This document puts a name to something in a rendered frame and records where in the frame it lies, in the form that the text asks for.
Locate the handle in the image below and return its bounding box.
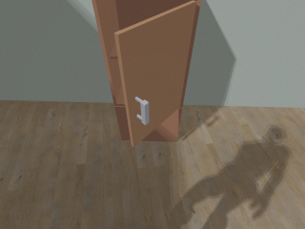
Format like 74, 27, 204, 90
134, 96, 150, 125

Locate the cupboard door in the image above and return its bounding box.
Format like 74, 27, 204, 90
114, 0, 197, 147

